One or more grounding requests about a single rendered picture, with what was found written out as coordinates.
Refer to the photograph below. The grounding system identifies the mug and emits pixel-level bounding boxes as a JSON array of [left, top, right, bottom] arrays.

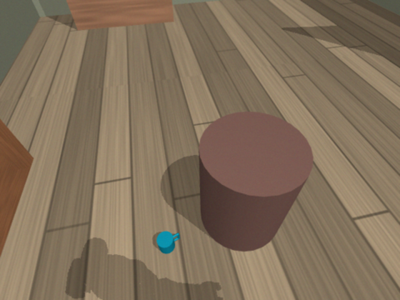
[[157, 231, 180, 254]]

